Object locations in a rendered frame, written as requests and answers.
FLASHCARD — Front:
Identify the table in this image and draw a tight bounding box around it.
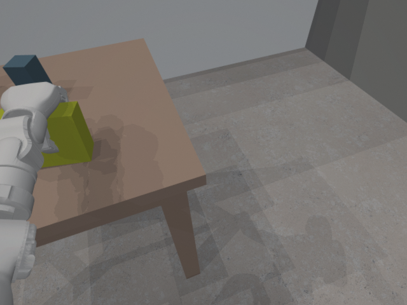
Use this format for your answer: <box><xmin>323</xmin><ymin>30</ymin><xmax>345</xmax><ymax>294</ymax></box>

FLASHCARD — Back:
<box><xmin>0</xmin><ymin>38</ymin><xmax>207</xmax><ymax>279</ymax></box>

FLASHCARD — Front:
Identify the sponge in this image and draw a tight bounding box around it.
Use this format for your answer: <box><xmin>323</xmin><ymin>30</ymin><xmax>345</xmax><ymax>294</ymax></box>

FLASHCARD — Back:
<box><xmin>0</xmin><ymin>101</ymin><xmax>94</xmax><ymax>168</ymax></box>

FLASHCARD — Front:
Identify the robot left hand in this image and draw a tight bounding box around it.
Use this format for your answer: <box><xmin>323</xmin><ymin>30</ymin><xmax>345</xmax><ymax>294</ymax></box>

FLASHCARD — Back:
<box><xmin>1</xmin><ymin>82</ymin><xmax>69</xmax><ymax>154</ymax></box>

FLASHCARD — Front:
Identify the robot left forearm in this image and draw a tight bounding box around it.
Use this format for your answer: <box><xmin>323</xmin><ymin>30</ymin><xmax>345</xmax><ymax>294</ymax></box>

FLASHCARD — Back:
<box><xmin>0</xmin><ymin>106</ymin><xmax>48</xmax><ymax>221</ymax></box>

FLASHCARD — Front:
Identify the robot left upper arm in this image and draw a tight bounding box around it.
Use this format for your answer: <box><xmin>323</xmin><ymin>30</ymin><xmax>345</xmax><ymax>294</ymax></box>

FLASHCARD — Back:
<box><xmin>0</xmin><ymin>219</ymin><xmax>37</xmax><ymax>305</ymax></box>

